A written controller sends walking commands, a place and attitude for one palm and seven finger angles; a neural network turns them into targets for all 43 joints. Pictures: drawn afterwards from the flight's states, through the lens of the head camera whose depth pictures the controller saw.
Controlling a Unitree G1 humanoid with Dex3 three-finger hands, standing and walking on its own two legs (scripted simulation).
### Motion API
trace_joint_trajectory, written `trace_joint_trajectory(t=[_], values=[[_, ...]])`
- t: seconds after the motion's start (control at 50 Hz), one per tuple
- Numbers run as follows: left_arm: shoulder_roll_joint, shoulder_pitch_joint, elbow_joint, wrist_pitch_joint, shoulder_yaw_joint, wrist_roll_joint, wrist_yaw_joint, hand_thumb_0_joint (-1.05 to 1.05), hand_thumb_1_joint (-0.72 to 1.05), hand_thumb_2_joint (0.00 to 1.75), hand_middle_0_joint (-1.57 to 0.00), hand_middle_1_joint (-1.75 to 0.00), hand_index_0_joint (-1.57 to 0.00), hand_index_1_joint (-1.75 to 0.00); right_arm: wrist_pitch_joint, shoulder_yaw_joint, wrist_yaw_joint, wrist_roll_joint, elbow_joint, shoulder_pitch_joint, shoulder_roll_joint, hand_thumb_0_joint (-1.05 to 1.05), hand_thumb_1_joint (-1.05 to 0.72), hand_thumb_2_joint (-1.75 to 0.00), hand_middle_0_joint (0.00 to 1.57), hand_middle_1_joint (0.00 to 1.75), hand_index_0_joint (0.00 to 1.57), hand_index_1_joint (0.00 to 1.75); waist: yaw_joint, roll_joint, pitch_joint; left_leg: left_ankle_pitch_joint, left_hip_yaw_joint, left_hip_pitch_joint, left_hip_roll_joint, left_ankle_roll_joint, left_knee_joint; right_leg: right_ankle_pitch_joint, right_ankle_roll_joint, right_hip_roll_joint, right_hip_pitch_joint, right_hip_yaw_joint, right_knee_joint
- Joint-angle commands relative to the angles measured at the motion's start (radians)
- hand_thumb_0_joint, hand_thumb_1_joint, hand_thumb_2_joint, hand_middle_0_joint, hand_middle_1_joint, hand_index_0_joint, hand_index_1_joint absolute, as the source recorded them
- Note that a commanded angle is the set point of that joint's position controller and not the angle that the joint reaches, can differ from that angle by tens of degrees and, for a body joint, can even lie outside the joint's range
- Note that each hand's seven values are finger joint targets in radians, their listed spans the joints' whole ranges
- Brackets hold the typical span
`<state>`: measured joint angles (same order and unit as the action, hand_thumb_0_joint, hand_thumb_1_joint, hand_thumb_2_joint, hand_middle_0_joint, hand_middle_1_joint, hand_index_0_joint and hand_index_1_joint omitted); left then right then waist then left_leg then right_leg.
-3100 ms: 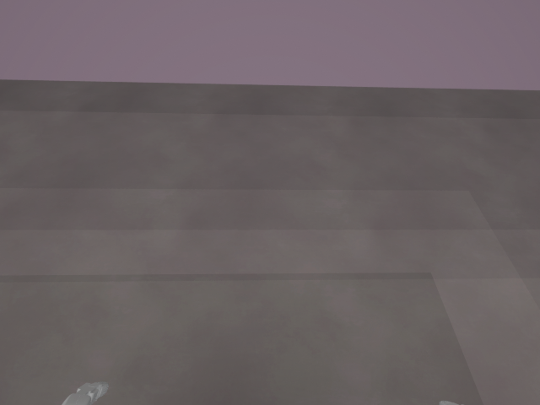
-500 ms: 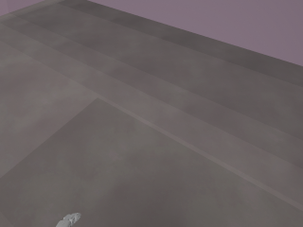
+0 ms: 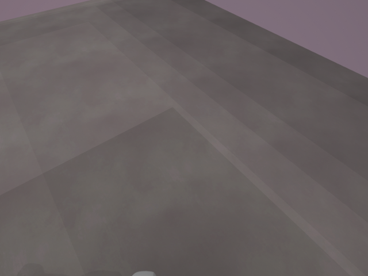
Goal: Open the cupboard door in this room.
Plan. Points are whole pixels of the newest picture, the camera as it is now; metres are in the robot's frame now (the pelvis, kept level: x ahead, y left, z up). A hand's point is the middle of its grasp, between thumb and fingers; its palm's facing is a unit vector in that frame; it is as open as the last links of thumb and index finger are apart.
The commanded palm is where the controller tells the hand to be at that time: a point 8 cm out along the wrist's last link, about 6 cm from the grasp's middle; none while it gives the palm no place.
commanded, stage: turn or walk to find it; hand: left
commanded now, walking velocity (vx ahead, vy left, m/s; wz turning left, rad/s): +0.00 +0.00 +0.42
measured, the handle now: out of the picture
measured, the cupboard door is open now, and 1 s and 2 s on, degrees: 0 0 0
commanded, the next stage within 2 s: none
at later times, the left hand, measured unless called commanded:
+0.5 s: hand out of the picture +0.03 +0.26 -0.16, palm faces +0.22 -0.95 -0.25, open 7.4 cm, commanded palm none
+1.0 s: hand out of the picture -0.07 +0.18 -0.15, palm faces +0.44 -0.86 -0.27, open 7.3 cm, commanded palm none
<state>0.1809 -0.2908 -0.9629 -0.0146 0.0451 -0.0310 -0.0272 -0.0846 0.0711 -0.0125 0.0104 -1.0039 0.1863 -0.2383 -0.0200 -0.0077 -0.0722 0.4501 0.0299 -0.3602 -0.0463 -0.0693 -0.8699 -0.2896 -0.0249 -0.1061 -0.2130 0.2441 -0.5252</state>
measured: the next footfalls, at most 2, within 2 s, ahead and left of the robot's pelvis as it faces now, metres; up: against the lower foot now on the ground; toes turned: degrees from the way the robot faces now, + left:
left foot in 0.08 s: +0.02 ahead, +0.13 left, +0.00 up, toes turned +8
right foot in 0.66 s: +0.02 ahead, -0.09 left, +0.00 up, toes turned +12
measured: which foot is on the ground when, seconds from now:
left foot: up 0.00-0.06, down 0.08-0.66, up 0.68-1.00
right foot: down 0.00-0.10, up 0.12-0.64, down 0.66-1.00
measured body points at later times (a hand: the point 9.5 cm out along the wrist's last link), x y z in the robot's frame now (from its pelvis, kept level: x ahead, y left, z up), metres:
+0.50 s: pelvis -0.02 +0.04 +0.01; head +0.00 +0.06 +0.45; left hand +0.02 +0.31 -0.14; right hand +0.07 -0.19 -0.14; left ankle -0.02 +0.13 -0.74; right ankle -0.02 -0.12 -0.68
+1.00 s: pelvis -0.05 -0.02 +0.00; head -0.02 -0.04 +0.45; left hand -0.09 +0.22 -0.13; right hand +0.09 -0.25 -0.16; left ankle -0.13 +0.13 -0.66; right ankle -0.02 -0.10 -0.74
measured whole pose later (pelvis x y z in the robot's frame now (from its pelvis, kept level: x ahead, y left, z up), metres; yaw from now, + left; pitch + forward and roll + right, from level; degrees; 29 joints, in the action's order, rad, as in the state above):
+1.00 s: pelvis -0.05 -0.02 +0.00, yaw +25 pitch -2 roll +2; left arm 0.16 -0.24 -0.94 -0.01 0.04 -0.02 -0.03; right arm -0.09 0.09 -0.02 0.02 -1.01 0.24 -0.26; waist 0.02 0.03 -0.06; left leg 0.38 -0.02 -0.44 -0.05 -0.08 -1.06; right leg -0.29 -0.04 -0.09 -0.18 0.21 -0.49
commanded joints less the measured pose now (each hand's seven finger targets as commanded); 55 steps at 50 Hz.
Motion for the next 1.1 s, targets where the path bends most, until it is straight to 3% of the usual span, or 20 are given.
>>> trace_joint_trajectory(t=[0.0,0.04,0.06,0.08,0.1,0.14,0.22,0.44,0.52,0.58,0.6,0.62,0.64,0.66,0.68,0.72,0.76,0.92,1.02,1.08], values=[[0.226,-0.021,0.042,0.013,0.054,-0.002,-0.009,0.0,0.9,0.9,-0.2,-0.3,-0.2,-0.3,0.046,0.001,0.006,-0.004,0.085,-0.003,-0.038,0.0,-0.9,-0.9,0.2,0.3,0.2,0.3,0.001,-0.188,0.104,-0.055,0.061,0.056,0.023,0.027,0.226,0.461,-0.097,-0.258,0.085,-0.192,0.082],[0.206,-0.003,0.04,0.003,0.051,0.013,-0.004,0.0,0.9,0.9,-0.2,-0.3,-0.2,-0.3,0.061,0.008,0.005,0.0,0.069,0.06,-0.082,0.0,-0.9,-0.9,0.2,0.3,0.2,0.3,0.046,-0.069,0.131,-0.285,0.027,0.253,-0.008,0.048,0.456,0.309,-0.01,-0.204,-0.038,-0.104,-0.066],[0.151,-0.02,0.064,-0.004,0.044,0.02,0.0,0.0,0.9,0.9,-0.2,-0.3,-0.2,-0.3,0.072,0.027,0.008,0.008,0.075,0.089,-0.177,0.0,-0.9,-0.9,0.2,0.3,0.2,0.3,0.058,0.204,0.155,-0.51,-0.262,0.368,-0.219,0.132,0.534,-0.016,0.067,-0.079,-0.238,-0.046,-0.269],[0.115,0.029,0.098,-0.011,0.023,0.013,0.001,0.0,0.9,0.9,-0.2,-0.3,-0.2,-0.3,0.066,0.039,0.015,0.004,0.071,0.117,-0.237,0.0,-0.9,-0.9,0.2,0.3,0.2,0.3,0.073,0.316,0.129,-0.752,-0.38,0.343,-0.354,0.221,0.555,-0.352,0.098,-0.012,-0.338,-0.102,-0.442],[0.138,0.049,0.098,-0.02,0.03,0.01,0.0,0.0,0.9,0.9,-0.2,-0.3,-0.2,-0.3,0.061,0.037,0.018,0.01,0.069,0.109,-0.232,0.0,-0.9,-0.9,0.2,0.3,0.2,0.3,0.074,0.211,0.12,-0.659,-0.324,0.267,-0.367,0.267,0.55,-0.329,0.082,-0.024,-0.309,-0.171,-0.54],[0.145,0.071,0.067,-0.032,0.042,0.006,0.003,0.0,0.9,0.9,-0.2,-0.3,-0.2,-0.3,0.067,0.021,0.036,0.011,0.085,0.019,-0.173,0.0,-0.9,-0.9,0.2,0.3,0.2,0.3,0.045,0.224,0.051,-0.574,-0.276,0.214,-0.252,0.21,0.574,-0.191,0.09,-0.026,-0.354,-0.224,-0.6],[0.146,0.021,0.034,-0.025,0.045,0.009,0.014,0.0,0.9,0.9,-0.2,-0.3,-0.2,-0.3,0.083,0.011,0.038,0.002,0.104,0.0,-0.149,0.0,-0.9,-0.9,0.2,0.3,0.2,0.3,0.016,0.14,0.075,-0.677,-0.187,0.26,-0.167,0.183,0.561,-0.059,0.114,-0.007,-0.34,-0.223,-0.631],[0.123,0.149,0.1,-0.025,0.038,0.016,0.004,0.0,0.9,0.9,-0.2,-0.3,-0.2,-0.3,0.074,0.027,0.035,0.014,0.095,0.085,-0.146,0.0,-0.9,-0.9,0.2,0.3,0.2,0.3,0.06,0.135,0.072,-0.541,-0.357,0.238,-0.182,0.254,0.568,-0.137,0.12,0.025,-0.275,-0.239,-0.401],[0.105,0.143,0.113,-0.016,0.029,0.023,0.001,0.0,0.9,0.9,-0.2,-0.3,-0.2,-0.3,0.067,0.031,0.032,0.019,0.094,0.082,-0.151,0.0,-0.9,-0.9,0.2,0.3,0.2,0.3,0.053,0.147,0.105,-0.575,-0.396,0.198,-0.167,0.254,0.534,-0.151,0.096,0.064,-0.16,-0.233,-0.235],[0.114,0.073,0.101,-0.005,0.031,0.028,-0.004,0.0,0.9,0.9,-0.2,-0.3,-0.2,-0.3,0.065,0.035,0.027,0.013,0.098,0.061,-0.148,0.0,-0.9,-0.9,0.2,0.3,0.2,0.3,0.014,0.138,0.137,-0.578,-0.391,0.122,-0.126,0.218,0.47,-0.018,0.084,0.085,0.001,-0.225,-0.015],[0.126,0.041,0.093,0.002,0.035,0.028,-0.007,0.0,0.9,0.9,-0.2,-0.3,-0.2,-0.3,0.064,0.033,0.024,0.008,0.102,0.053,-0.135,0.0,-0.9,-0.9,0.2,0.3,0.2,0.3,-0.003,0.11,0.148,-0.484,-0.371,0.04,-0.091,0.18,0.439,0.08,0.078,0.066,0.116,-0.229,0.113],[0.178,0.016,0.093,0.013,0.044,0.018,-0.012,0.0,0.9,0.9,-0.2,-0.3,-0.2,-0.3,0.065,0.028,0.018,-0.001,0.105,0.073,-0.091,0.0,-0.9,-0.9,0.2,0.3,0.2,0.3,-0.011,-0.023,0.171,-0.309,-0.302,-0.091,-0.022,0.12,0.331,0.094,0.047,-0.064,0.261,-0.344,0.222],[0.268,0.008,0.097,0.019,0.061,0.004,-0.018,0.0,0.9,0.9,-0.2,-0.3,-0.2,-0.3,0.066,0.019,0.016,-0.002,0.131,0.083,-0.031,0.0,-0.9,-0.9,0.2,0.3,0.2,0.3,-0.017,-0.295,0.153,0.04,-0.108,-0.261,0.126,0.044,0.106,0.163,-0.059,-0.322,0.303,-0.596,0.263],[0.27,0.019,0.113,0.013,0.054,0.013,-0.017,0.0,0.9,0.9,-0.2,-0.3,-0.2,-0.3,0.056,0.036,0.019,0.012,0.132,0.064,-0.091,0.0,-0.9,-0.9,0.2,0.3,0.2,0.3,-0.022,-0.222,0.141,0.126,-0.117,-0.216,0.099,0.042,-0.084,0.214,-0.133,-0.39,0.144,-0.591,0.262],[0.22,0.08,0.122,0.015,0.052,0.016,-0.022,0.0,0.9,0.9,-0.2,-0.3,-0.2,-0.3,0.042,0.042,0.015,0.015,0.118,0.06,-0.094,0.0,-0.9,-0.9,0.2,0.3,0.2,0.3,0.006,-0.195,0.1,0.079,-0.145,-0.207,0.073,0.043,-0.189,0.19,-0.138,-0.337,0.07,-0.519,0.276],[0.172,0.167,0.135,0.018,0.034,0.018,-0.015,0.0,0.9,0.9,-0.2,-0.3,-0.2,-0.3,0.027,0.041,0.004,0.016,0.065,0.105,-0.075,0.0,-0.9,-0.9,0.2,0.3,0.2,0.3,0.057,-0.109,0.028,-0.047,-0.109,-0.202,0.049,0.027,-0.316,0.173,-0.094,-0.22,0.013,-0.373,0.257],[0.148,0.146,0.129,0.026,0.024,0.019,-0.01,0.0,0.9,0.9,-0.2,-0.3,-0.2,-0.3,0.023,0.037,-0.002,0.015,0.047,0.133,-0.057,0.0,-0.9,-0.9,0.2,0.3,0.2,0.3,0.059,-0.114,0.011,-0.118,-0.082,-0.207,0.044,0.01,-0.355,0.218,-0.062,-0.17,0.013,-0.272,0.244],[0.172,0.029,0.08,0.026,0.038,0.006,-0.013,0.0,0.9,0.9,-0.2,-0.3,-0.2,-0.3,0.017,0.025,-0.001,0.014,0.067,0.024,-0.057,0.0,-0.9,-0.9,0.2,0.3,0.2,0.3,0.004,-0.146,-0.002,-0.067,-0.041,-0.186,-0.003,-0.014,-0.214,0.246,-0.106,-0.23,0.063,-0.252,0.237],[0.212,-0.026,0.051,0.02,0.048,-0.002,-0.009,0.0,0.9,0.9,-0.2,-0.3,-0.2,-0.3,0.035,0.006,0.0,0.002,0.092,-0.051,-0.04,0.0,-0.9,-0.9,0.2,0.3,0.2,0.3,-0.031,-0.188,0.065,0.01,0.023,-0.086,0.01,0.002,0.045,0.476,-0.125,-0.251,0.143,-0.221,0.146],[0.227,-0.012,0.04,0.016,0.056,-0.002,-0.008,0.0,0.9,0.9,-0.2,-0.3,-0.2,-0.3,0.048,0.001,0.003,-0.005,0.093,-0.021,-0.042,0.0,-0.9,-0.9,0.2,0.3,0.2,0.3,-0.013,-0.203,0.112,-0.028,0.051,0.012,0.022,0.019,0.211,0.538,-0.106,-0.257,0.155,-0.194,0.075]])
